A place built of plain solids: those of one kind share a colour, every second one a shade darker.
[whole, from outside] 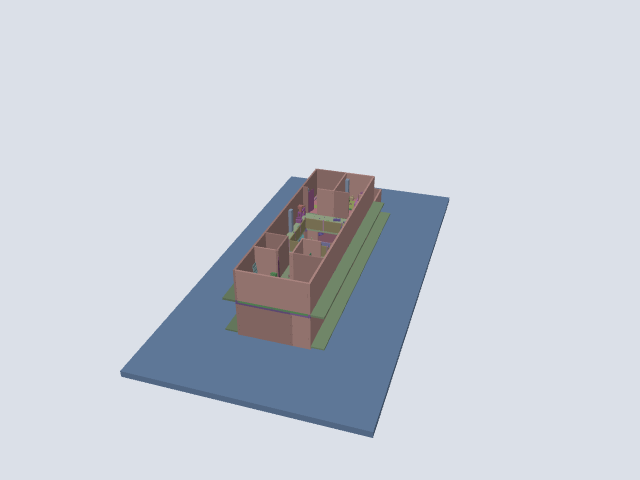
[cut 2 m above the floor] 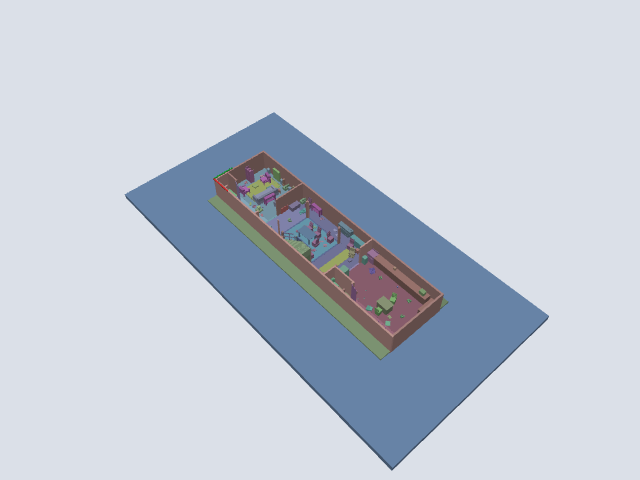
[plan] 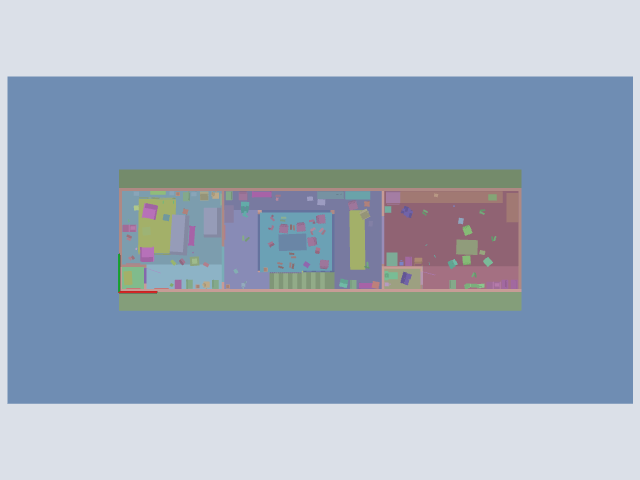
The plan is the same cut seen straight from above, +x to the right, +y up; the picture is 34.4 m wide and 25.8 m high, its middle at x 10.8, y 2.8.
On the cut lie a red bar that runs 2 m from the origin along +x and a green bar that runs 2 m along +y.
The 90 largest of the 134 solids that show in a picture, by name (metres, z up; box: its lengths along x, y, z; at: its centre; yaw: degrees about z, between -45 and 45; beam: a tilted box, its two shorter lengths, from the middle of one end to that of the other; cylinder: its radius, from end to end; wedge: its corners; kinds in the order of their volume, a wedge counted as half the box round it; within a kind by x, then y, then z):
{
 "under_1": {"box": [33.63, 17.59, 0.5], "at": [10.81, 2.79, -0.6]},
 "wall_1": {"box": [0.16, 1.19, 2.75], "at": [0.08, 0.76, 1.07]},
 "wall_2": {"box": [0.16, 5.27, 2.52], "at": [0.08, 2.79, 4.01]},
 "wall_3": {"box": [0.16, 3.95, 2.75], "at": [0.08, 3.46, 1.07]},
 "wall_4": {"box": [1.47, 0.13, 2.75], "at": [0.73, 1.42, 1.07]},
 "wall_5": {"box": [0.13, 2.26, 2.52], "at": [3.42, 1.29, 4.01]},
 "wall_6": {"box": [0.13, 1.69, 2.52], "at": [3.42, 4.58, 4.01]},
 "wall_7": {"box": [2.3, 0.13, 2.52], "at": [4.5, 2.48, 4.01]},
 "wall_8": {"box": [2.3, 0.13, 2.52], "at": [4.5, 3.67, 4.01]},
 "wall_9": {"box": [0.13, 1.4, 2.52], "at": [5.58, 1.72, 4.01]},
 "wall_10": {"box": [0.13, 2.98, 2.75], "at": [5.58, 3.94, 1.07]},
 "wall_11": {"box": [0.13, 1.69, 2.52], "at": [5.58, 4.58, 4.01]},
 "wall_12": {"box": [18.25, 0.16, 2.52], "at": [9.12, 0.08, 4.01]},
 "wall_13": {"box": [18.25, 0.16, 2.52], "at": [9.12, 5.51, 4.01]},
 "wall_14": {"box": [21.63, 0.16, 2.75], "at": [10.81, 0.08, 1.07]},
 "wall_15": {"box": [21.63, 0.16, 2.75], "at": [10.81, 5.51, 1.07]},
 "wall_16": {"box": [0.13, 1.1, 2.75], "at": [14.19, 0.71, 1.07]},
 "wall_17": {"box": [0.13, 1.33, 2.52], "at": [14.19, 1.93, 4.01]},
 "wall_18": {"box": [0.13, 1.42, 2.52], "at": [14.19, 3.43, 4.01]},
 "wall_19": {"box": [0.13, 1.36, 2.75], "at": [14.19, 4.75, 1.07]},
 "wall_20": {"box": [0.13, 0.46, 2.52], "at": [14.19, 5.2, 4.01]},
 "wall_21": {"box": [2.21, 0.13, 2.75], "at": [15.22, 1.32, 1.07]},
 "wall_22": {"box": [4.13, 0.13, 2.52], "at": [16.18, 2.65, 4.01]},
 "wall_23": {"box": [0.16, 2.43, 2.52], "at": [18.17, 1.38, 4.01]},
 "wall_24": {"box": [0.16, 2.71, 2.52], "at": [18.17, 4.08, 4.01]},
 "wall_25": {"box": [0.16, 5.27, 2.75], "at": [21.55, 2.79, 1.07]},
 "stair_1": {"box": [3.5, 0.91, 0.48], "at": [9.83, 0.61, -0.06]},
 "stair_2": {"box": [3.25, 0.91, 0.67], "at": [9.96, 0.61, 0.03]},
 "stair_3": {"box": [3.0, 0.91, 0.85], "at": [10.08, 0.61, 0.12]},
 "stair_4": {"box": [2.75, 0.91, 1.03], "at": [10.2, 0.61, 0.22]},
 "stair_5": {"box": [2.51, 0.91, 1.22], "at": [10.33, 0.61, 0.31]},
 "stair_6": {"box": [2.26, 0.91, 1.4], "at": [10.45, 0.61, 0.4]},
 "stair_7": {"box": [2.01, 0.91, 1.58], "at": [10.58, 0.61, 0.49]},
 "stair_8": {"box": [1.76, 0.91, 1.77], "at": [10.7, 0.61, 0.58]},
 "stair_9": {"box": [1.51, 0.91, 1.95], "at": [10.82, 0.61, 0.67]},
 "stair_10": {"box": [1.27, 0.91, 2.13], "at": [10.95, 0.61, 0.77]},
 "stair_11": {"box": [1.02, 0.91, 2.32], "at": [11.07, 0.61, 0.86]},
 "stair_12": {"box": [0.77, 0.91, 2.5], "at": [11.2, 0.61, 0.95]},
 "stair_13": {"box": [0.52, 0.91, 2.68], "at": [11.32, 0.61, 1.04]},
 "floor_kitchen_1": {"box": [7.22, 4.04, 0.5], "at": [17.86, 3.41, -0.25]},
 "floor_kitchen_2": {"box": [5.14, 1.23, 0.5], "at": [18.9, 0.78, -0.25]},
 "floor_middle_1": {"box": [1.8, 3.34, 0.5], "at": [6.55, 2.74, -0.25]},
 "floor_middle_2": {"box": [2.46, 0.91, 0.5], "at": [6.88, 0.61, -0.25]},
 "floor_middle_3": {"box": [8.47, 1.02, 0.5], "at": [9.88, 4.92, -0.25]},
 "floor_middle_4": {"box": [2.54, 4.25, 0.5], "at": [12.85, 2.29, -0.25]},
 "floor_front_1": {"box": [5.36, 3.95, 0.5], "at": [2.84, 3.46, -0.25]},
 "floor_front_2": {"box": [4.05, 1.32, 0.5], "at": [3.5, 0.82, -0.25]},
 "upper_floor_next_1": {"box": [18.25, 1.0, 0.16], "at": [9.12, -0.5, 2.67]},
 "upper_floor_next_2": {"box": [18.25, 1.0, 0.16], "at": [9.12, 6.09, 2.67]},
 "upper_floor_next_3": {"box": [21.63, 1.0, 0.12], "at": [10.81, -0.5, -0.06]},
 "upper_floor_next_4": {"box": [21.63, 1.0, 0.12], "at": [10.81, 6.09, -0.06]},
 "floor_dining_1": {"box": [3.87, 3.21, 0.5], "at": [9.52, 2.67, -0.25]},
 "upper_floor_landing_1": {"box": [4.1, 1.06, 0.16], "at": [5.53, 3.08, 2.67]},
 "upper_floor_landing_2": {"box": [8.47, 1.15, 0.16], "at": [9.88, 4.86, 2.67]},
 "upper_floor_landing_3": {"box": [2.67, 3.21, 0.16], "at": [12.79, 2.67, 2.67]},
 "counter_run_1": {"box": [5.51, 0.64, 0.038], "at": [17.86, 5.1, 0.9]},
 "counter_run_2": {"box": [5.51, 0.61, 0.78], "at": [17.86, 5.12, 0.49]},
 "upper_floor_bedroom_1": {"box": [3.84, 2.71, 0.16], "at": [16.17, 4.08, 2.67]},
 "sofa_1": {"box": [0.93, 2.16, 0.34], "at": [3.25, 3.07, 0.28], "yaw": -3.8},
 "sofa_2": {"box": [0.23, 2.16, 0.39], "at": [3.61, 3.04, 0.65], "yaw": -3.8},
 "sofa_3": {"box": [0.93, 1.6, 0.34], "at": [5.01, 3.73, 0.28]},
 "sofa_4": {"box": [0.23, 1.6, 0.39], "at": [5.37, 3.73, 0.65]},
 "floor_wc_1": {"box": [1.95, 1.1, 0.5], "at": [15.22, 0.71, -0.25]},
 "stair_guard_1": {"box": [0.08, 3.21, 0.96], "at": [7.54, 2.67, 3.23]},
 "stair_guard_2": {"box": [3.87, 0.08, 0.96], "at": [9.52, 4.32, 3.23]},
 "stair_guard_3": {"box": [0.08, 3.21, 0.96], "at": [11.49, 2.67, 3.23]},
 "fridge_flat_1": {"box": [0.6, 0.73, 1.66], "at": [14.67, 1.77, 0.83]},
 "floor_lobby_1": {"box": [1.18, 1.19, 0.5], "at": [0.75, 0.76, -0.25]},
 "rug_1": {"box": [2.0, 2.9, 0.08], "at": [2.04, 3.55, -0.03], "yaw": -0.9},
 "rug_2": {"box": [0.82, 3.2, 0.08], "at": [12.81, 2.8, -0.03], "yaw": 0.7},
 "floor_gap_dining_1": {"box": [0.13, 3.04, 0.5], "at": [7.51, 2.67, -0.25]},
 "floor_gap_dining_2": {"box": [3.7, 0.13, 0.5], "at": [9.52, 4.34, -0.25]},
 "floor_gap_dining_3": {"box": [0.13, 3.04, 0.5], "at": [11.52, 2.67, -0.25]},
 "kitchen_table_1": {"box": [1.06, 0.71, 0.72], "at": [18.7, 2.41, 0.36], "yaw": -1.9},
 "billy_1": {"box": [0.42, 0.28, 2.02], "at": [10.6, 5.28, 3.76]},
 "billy_2": {"box": [0.42, 0.28, 2.02], "at": [17.87, 2.44, 3.76]},
 "range_flat_1": {"box": [0.76, 0.65, 0.94], "at": [14.73, 5.1, 0.47]},
 "sideboard_1": {"box": [1.35, 0.45, 0.71], "at": [12.82, 5.2, 0.51]},
 "armchair_frame_1": {"box": [0.62, 0.26, 0.41], "at": [1.51, 1.75, 0.61], "yaw": 1.0},
 "armchair_frame_2": {"box": [0.63, 0.74, 0.18], "at": [1.51, 2.03, 0.32], "yaw": 1.0},
 "armchair_frame_3": {"box": [0.63, 0.74, 0.18], "at": [1.66, 4.32, 0.32], "yaw": -10.8},
 "armchair_frame_4": {"box": [0.62, 0.26, 0.41], "at": [1.71, 4.6, 0.61], "yaw": -10.8},
 "trunk_1": {"box": [0.5, 0.95, 0.42], "at": [5.92, 4.2, 0.21]},
 "wall_band_1": {"box": [0.16, 3.95, 0.31], "at": [0.08, 3.46, 2.59]},
 "leaning_mirror_1": {"box": [0.83, 0.2, 1.12], "at": [2.09, 5.33, 0.56]},
 "floor_gap_middle_kitchen_1": {"box": [0.13, 2.56, 0.5], "at": [14.19, 2.79, -0.25]},
 "wall_foot_1": {"box": [0.16, 5.27, 0.17], "at": [0.08, 2.79, 2.67]},
 "floor_gap_front_middle_1": {"box": [0.13, 1.91, 0.5], "at": [5.58, 1.5, -0.25]},
 "bar_stool_1": {"box": [0.35, 0.35, 0.74], "at": [14.46, 4.44, 0.37]},
 "leaf_bedroom_door_1": {"box": [0.83, 0.035, 2.06], "at": [14.65, 4.85, 3.78], "yaw": -15.0}
}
